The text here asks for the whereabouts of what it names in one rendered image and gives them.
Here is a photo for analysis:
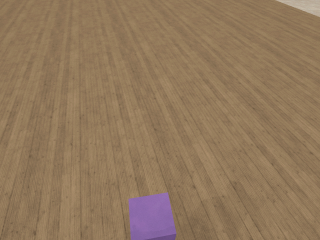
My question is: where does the carton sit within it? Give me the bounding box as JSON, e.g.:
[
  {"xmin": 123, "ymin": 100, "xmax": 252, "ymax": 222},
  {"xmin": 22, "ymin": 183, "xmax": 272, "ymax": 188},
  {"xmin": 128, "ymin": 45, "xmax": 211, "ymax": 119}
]
[{"xmin": 128, "ymin": 192, "xmax": 177, "ymax": 240}]

